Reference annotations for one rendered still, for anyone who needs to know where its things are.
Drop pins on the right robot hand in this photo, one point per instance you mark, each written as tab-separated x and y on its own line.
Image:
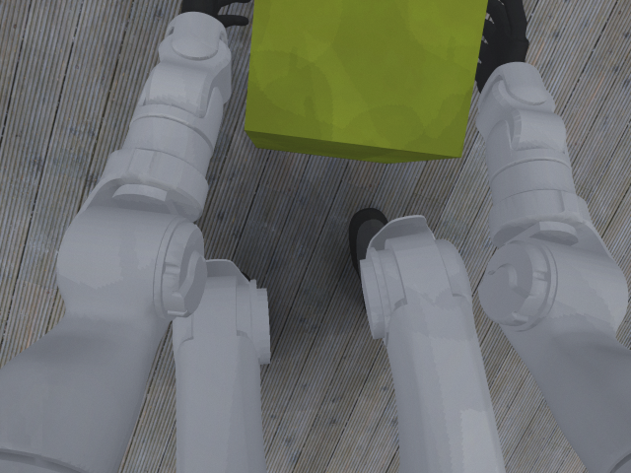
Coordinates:
506	38

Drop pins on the right robot upper arm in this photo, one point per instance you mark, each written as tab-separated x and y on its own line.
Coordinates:
560	307

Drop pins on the left robot forearm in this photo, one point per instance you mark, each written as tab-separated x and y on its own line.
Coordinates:
173	131

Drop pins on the left robot hand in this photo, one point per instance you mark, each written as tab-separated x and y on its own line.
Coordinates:
212	7

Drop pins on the left robot upper arm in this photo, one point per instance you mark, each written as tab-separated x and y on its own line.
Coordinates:
70	401

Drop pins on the carton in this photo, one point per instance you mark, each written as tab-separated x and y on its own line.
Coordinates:
383	81

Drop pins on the robot right foot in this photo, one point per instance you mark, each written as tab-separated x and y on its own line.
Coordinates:
363	226

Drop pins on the right robot forearm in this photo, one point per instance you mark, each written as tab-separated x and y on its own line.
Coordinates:
529	169

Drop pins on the robot right thigh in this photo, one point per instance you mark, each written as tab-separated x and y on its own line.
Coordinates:
446	422

